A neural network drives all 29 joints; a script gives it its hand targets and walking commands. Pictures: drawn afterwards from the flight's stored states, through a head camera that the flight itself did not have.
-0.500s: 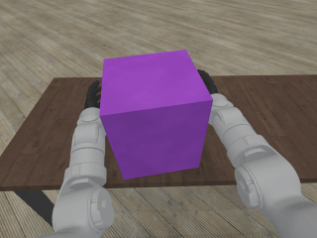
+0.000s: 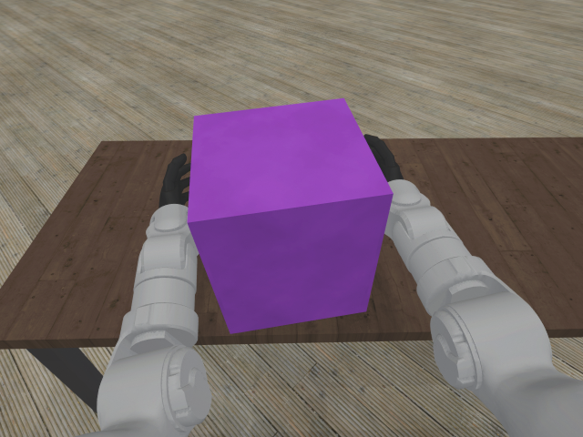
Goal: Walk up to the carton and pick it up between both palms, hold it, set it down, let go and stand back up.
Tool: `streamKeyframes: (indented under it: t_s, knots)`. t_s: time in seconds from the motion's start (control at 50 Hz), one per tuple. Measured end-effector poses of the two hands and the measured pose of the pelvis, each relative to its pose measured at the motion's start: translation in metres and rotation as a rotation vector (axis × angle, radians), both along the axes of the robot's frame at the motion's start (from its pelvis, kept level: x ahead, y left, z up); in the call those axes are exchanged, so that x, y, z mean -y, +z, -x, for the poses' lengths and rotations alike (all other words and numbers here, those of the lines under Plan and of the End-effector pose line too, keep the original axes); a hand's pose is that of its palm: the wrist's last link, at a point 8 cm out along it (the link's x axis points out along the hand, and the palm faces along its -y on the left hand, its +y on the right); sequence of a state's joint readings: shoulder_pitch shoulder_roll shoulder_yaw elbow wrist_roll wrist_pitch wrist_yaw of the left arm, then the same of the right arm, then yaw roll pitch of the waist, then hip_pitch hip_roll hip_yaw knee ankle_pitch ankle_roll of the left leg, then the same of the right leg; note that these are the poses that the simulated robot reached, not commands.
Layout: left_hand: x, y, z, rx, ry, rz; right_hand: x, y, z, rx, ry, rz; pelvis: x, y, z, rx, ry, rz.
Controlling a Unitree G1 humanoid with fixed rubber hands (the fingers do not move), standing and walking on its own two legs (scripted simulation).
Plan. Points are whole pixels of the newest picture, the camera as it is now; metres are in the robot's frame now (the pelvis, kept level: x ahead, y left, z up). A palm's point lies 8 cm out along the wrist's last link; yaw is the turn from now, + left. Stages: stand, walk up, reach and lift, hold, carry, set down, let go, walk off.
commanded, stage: set down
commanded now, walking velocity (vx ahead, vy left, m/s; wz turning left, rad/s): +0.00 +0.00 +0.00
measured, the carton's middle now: (285, 219) +0.39 +0.05 +0.12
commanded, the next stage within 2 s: none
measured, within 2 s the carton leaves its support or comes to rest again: rests again in 0.38 s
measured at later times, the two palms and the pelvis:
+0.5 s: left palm (181, 211) +0.39 +0.20 +0.13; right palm (390, 193) +0.43 -0.10 +0.15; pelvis +0.00 +0.00 +0.00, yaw +0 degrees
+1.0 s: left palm (191, 249) +0.38 +0.20 +0.06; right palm (387, 219) +0.43 -0.11 +0.09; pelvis +0.00 +0.00 +0.00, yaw +0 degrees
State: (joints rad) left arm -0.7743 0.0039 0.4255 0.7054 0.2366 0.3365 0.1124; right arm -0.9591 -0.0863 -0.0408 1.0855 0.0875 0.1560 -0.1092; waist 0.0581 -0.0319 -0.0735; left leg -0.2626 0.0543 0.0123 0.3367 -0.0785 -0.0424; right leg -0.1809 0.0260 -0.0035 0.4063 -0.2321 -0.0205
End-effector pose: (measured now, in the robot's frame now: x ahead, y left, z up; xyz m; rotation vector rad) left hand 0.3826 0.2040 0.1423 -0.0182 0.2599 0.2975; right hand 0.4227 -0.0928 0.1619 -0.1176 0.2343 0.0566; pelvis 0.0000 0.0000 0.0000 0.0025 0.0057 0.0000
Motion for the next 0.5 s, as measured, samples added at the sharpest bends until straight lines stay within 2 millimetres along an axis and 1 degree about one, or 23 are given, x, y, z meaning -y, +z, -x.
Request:
streamKeyframes:
  t_s: [0.3, 0.5]
  knots:
    - [0.001, -0.001, -0.001, 0.018, -0.013, -0.019, 0.003, -0.004, 0.001, 0.012, 0.003, -0.012, 0.001, 0.0, -0.001, -0.001, 0.0, -0.001]
    - [0.004, -0.008, -0.007, 0.019, -0.019, -0.027, 0.007, -0.016, -0.003, 0.022, 0.005, -0.015, 0.003, 0.0, -0.004, -0.006, 0.0, -0.004]
